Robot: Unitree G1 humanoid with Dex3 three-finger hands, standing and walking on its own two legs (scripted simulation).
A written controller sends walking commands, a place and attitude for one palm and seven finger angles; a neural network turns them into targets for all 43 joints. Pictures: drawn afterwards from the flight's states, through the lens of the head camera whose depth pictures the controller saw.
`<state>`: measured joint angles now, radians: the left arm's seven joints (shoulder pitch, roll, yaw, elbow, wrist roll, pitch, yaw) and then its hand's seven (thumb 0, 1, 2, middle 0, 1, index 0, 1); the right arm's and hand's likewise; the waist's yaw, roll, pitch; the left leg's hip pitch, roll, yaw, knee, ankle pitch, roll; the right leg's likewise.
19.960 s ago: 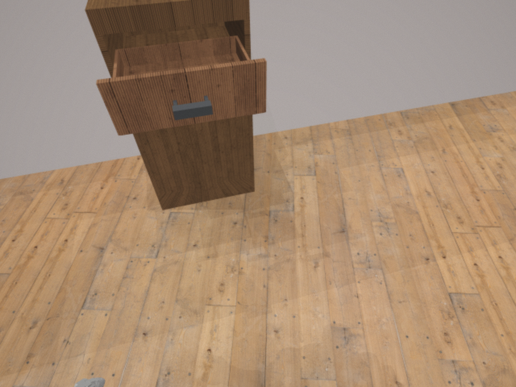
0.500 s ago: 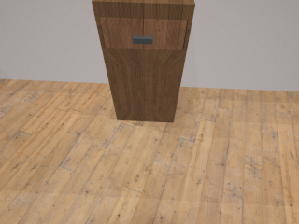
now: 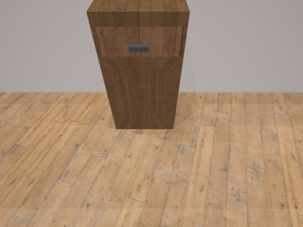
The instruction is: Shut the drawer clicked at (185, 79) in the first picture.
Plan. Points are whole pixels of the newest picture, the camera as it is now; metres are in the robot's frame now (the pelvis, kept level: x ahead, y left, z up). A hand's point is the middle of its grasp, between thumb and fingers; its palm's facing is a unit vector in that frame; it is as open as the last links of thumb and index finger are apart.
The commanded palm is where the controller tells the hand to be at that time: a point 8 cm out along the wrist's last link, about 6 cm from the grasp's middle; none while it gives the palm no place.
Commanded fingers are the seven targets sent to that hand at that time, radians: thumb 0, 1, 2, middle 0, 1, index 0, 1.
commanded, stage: let the arm hang, fingers relaxed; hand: left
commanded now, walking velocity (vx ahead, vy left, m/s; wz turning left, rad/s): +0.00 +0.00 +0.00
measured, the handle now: (139, 46) +0.95 +0.11 -0.01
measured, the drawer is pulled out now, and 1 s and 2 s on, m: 0.00 0.00 0.00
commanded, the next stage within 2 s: look to check the result in 0.08 s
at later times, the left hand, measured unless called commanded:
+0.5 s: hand out of the picture +0.09 +0.24 -0.15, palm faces -0.02 -0.94 -0.33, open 7.4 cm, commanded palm none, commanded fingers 0.00 0.90 0.90 -0.20 -0.30 -0.20 -0.30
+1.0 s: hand out of the picture +0.12 +0.23 -0.15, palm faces -0.03 -0.94 -0.33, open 7.4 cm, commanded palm none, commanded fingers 0.00 0.90 0.90 -0.20 -0.30 -0.20 -0.30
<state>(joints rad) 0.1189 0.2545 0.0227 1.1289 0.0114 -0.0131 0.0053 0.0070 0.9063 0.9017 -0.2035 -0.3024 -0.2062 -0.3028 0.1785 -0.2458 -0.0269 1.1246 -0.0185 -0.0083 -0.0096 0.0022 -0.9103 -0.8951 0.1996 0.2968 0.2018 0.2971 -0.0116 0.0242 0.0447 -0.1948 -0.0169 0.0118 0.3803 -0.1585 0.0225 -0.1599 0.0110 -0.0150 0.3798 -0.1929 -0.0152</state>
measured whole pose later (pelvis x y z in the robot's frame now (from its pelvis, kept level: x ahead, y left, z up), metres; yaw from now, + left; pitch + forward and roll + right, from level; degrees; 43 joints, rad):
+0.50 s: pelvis +0.02 +0.00 +0.00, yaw +0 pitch -1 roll +0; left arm 0.10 0.31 0.01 1.15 0.01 -0.01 0.00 0.01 0.91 0.90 -0.20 -0.30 -0.20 -0.30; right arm 0.10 -0.33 -0.02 1.13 -0.01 0.00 0.00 0.00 -0.91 -0.90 0.20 0.30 0.20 0.30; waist 0.00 0.02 0.06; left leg -0.14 -0.01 0.01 0.32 -0.16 0.02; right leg -0.11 0.02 -0.01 0.32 -0.19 -0.02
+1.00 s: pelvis +0.03 -0.01 +0.00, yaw -1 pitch -1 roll +0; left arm 0.09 0.31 0.01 1.14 0.01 -0.02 0.00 0.01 0.90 0.90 -0.20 -0.30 -0.20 -0.30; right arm 0.11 -0.32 -0.02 1.13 -0.01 -0.01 0.00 0.00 -0.91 -0.89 0.20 0.30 0.20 0.30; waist -0.01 0.02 0.05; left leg -0.11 0.00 0.02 0.30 -0.17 0.00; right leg -0.08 0.03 -0.01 0.29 -0.20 -0.03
